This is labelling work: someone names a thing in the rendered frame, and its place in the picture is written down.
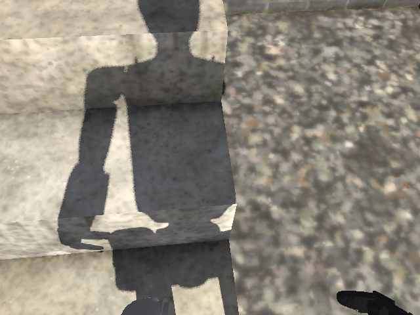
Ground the robot right hand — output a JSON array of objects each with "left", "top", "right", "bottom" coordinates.
[{"left": 337, "top": 291, "right": 413, "bottom": 315}]

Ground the robot left thigh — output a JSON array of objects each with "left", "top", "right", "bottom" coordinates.
[{"left": 121, "top": 297, "right": 175, "bottom": 315}]

